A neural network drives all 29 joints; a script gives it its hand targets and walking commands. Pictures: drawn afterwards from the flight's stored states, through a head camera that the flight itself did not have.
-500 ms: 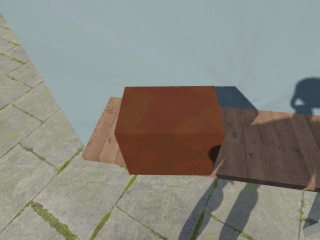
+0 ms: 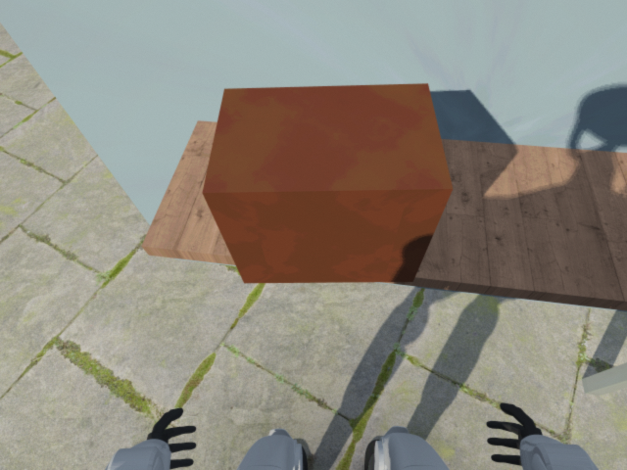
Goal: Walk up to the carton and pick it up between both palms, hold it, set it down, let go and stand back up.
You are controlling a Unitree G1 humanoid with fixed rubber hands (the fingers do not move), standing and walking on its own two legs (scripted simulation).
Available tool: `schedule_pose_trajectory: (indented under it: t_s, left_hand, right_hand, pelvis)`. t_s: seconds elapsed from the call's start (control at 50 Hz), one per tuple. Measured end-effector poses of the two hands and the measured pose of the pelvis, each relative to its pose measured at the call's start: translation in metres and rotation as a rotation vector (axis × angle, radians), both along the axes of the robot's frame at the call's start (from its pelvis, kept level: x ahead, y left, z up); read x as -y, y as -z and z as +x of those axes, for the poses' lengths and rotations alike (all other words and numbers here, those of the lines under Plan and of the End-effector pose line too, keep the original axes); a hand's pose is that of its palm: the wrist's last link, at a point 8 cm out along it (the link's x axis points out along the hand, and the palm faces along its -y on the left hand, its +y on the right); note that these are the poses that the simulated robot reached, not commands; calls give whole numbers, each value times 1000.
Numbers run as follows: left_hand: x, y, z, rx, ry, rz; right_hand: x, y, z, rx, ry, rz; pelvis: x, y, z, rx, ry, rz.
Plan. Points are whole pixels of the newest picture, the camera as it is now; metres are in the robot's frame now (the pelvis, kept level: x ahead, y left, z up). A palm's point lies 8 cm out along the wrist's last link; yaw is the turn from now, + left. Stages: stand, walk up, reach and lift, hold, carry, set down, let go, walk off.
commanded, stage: reach and lift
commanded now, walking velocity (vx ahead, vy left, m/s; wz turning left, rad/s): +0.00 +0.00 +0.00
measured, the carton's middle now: (326, 193) +0.46 +0.02 +0.04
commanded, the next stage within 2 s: none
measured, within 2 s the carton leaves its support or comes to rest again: neither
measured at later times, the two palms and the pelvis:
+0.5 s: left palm (188, 385) +0.23 +0.21 -0.07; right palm (505, 396) +0.21 -0.21 -0.08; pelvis +0.04 +0.00 +0.03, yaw -1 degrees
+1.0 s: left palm (156, 426) +0.17 +0.22 -0.03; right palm (512, 426) +0.17 -0.20 -0.04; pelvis +0.02 +0.00 +0.04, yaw +0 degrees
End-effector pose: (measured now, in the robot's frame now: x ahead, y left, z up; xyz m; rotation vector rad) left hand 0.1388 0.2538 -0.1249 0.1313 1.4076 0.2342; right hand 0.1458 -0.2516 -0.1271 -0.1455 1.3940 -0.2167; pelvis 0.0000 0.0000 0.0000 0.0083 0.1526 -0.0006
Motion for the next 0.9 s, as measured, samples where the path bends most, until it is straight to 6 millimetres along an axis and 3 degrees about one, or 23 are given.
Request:
schedule_pose_trajectory:
  t_s: [0.06, 0.12, 0.2, 0.26, 0.32, 0.38, 0.48, 0.62, 0.7, 0.9]
  left_hand:
    - [13, -15, 63, 129, 47, -40]
    - [45, -32, 88, 187, 90, -122]
    - [80, -43, 74, 142, 104, -198]
    - [86, -41, 54, 95, 89, -202]
    - [77, -38, 47, 97, 81, -173]
    - [61, -37, 53, 141, 85, -134]
    - [46, -49, 81, 255, 103, -100]
    - [55, -71, 101, 353, 127, -129]
    - [56, -79, 92, 385, 122, -131]
    - [35, -84, 46, 443, 84, -82]
  right_hand:
    - [-15, -14, 60, 124, -18, 60]
    - [-47, -30, 84, 173, -64, 138]
    - [-81, -41, 72, 140, -97, 194]
    - [-86, -41, 52, 100, -83, 182]
    - [-76, -38, 39, 91, -55, 149]
    - [-59, -37, 38, 120, -39, 117]
    - [-40, -46, 60, 224, -49, 96]
    - [-45, -73, 88, 349, -89, 121]
    - [-51, -82, 82, 372, -103, 128]
    - [-56, -86, 39, 433, -78, 106]
  pelvis:
    - [-1, 4, -3, -45, 5, 3]
    - [-2, -6, 5, -35, 9, 5]
    - [-4, -28, 26, 19, 10, 3]
    - [-4, -36, 37, 48, 7, 1]
    - [-3, -36, 40, 48, 8, -2]
    - [-3, -34, 38, 24, 11, -4]
    - [-4, -29, 39, -15, 15, -4]
    - [-4, -33, 44, 11, 14, -7]
    - [-3, -37, 44, 56, 9, -9]
    - [-3, -40, 31, 115, 8, -9]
